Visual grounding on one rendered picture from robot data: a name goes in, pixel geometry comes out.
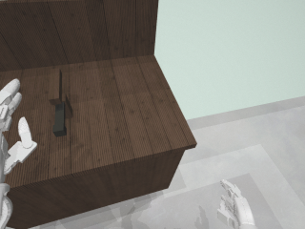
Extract left robot hand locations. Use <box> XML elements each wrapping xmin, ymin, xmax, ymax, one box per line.
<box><xmin>0</xmin><ymin>78</ymin><xmax>37</xmax><ymax>184</ymax></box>

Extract right robot hand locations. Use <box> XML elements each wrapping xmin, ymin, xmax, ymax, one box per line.
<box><xmin>217</xmin><ymin>179</ymin><xmax>256</xmax><ymax>229</ymax></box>

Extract counter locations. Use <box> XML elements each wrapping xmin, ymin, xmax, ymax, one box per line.
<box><xmin>0</xmin><ymin>0</ymin><xmax>197</xmax><ymax>229</ymax></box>

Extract tap lever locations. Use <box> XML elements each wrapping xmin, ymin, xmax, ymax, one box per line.
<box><xmin>52</xmin><ymin>102</ymin><xmax>67</xmax><ymax>137</ymax></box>

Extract robot left forearm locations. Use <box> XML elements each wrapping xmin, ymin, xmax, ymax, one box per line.
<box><xmin>0</xmin><ymin>183</ymin><xmax>13</xmax><ymax>229</ymax></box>

